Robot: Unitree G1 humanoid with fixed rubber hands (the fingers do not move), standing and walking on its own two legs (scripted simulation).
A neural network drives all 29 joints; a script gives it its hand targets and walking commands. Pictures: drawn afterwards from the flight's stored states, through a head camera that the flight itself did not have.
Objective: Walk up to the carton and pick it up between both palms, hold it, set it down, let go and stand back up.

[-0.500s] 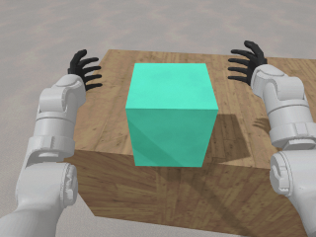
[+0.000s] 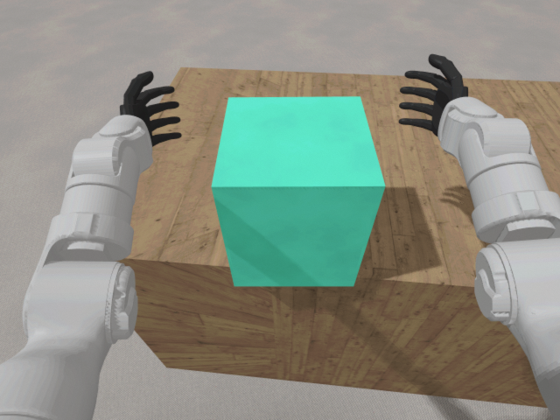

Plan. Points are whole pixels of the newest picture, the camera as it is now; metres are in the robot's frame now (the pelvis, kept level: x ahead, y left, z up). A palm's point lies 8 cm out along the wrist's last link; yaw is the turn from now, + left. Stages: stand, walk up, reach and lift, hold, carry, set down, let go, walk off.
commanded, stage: reach and lift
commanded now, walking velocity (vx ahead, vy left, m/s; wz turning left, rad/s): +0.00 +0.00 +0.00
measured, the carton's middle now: (294, 196) +0.45 +0.00 +0.06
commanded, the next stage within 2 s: none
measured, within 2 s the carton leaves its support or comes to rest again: neither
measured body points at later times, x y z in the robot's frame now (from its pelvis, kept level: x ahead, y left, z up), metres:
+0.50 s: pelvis +0.01 +0.00 +0.00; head +0.04 +0.00 +0.45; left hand +0.45 +0.20 +0.12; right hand +0.45 -0.21 +0.13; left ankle +0.00 +0.11 -0.75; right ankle +0.01 -0.09 -0.75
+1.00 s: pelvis +0.02 +0.00 +0.00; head +0.05 +0.00 +0.45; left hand +0.46 +0.18 +0.11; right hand +0.46 -0.19 +0.12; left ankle +0.00 +0.11 -0.75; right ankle +0.01 -0.09 -0.75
